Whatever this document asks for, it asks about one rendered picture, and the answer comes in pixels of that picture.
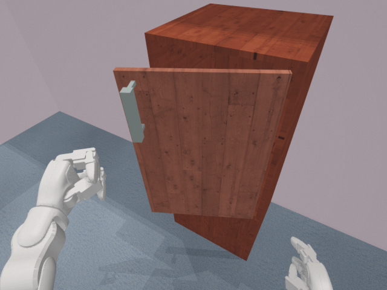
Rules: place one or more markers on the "robot left forearm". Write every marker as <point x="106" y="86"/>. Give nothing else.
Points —
<point x="35" y="247"/>

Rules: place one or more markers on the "left robot hand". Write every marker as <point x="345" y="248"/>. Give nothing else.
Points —
<point x="63" y="188"/>

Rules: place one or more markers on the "cupboard door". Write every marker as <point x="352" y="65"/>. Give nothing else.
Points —
<point x="208" y="136"/>

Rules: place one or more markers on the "handle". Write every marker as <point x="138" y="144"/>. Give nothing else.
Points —
<point x="131" y="111"/>

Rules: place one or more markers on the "right robot hand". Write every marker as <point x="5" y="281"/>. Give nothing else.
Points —
<point x="314" y="275"/>

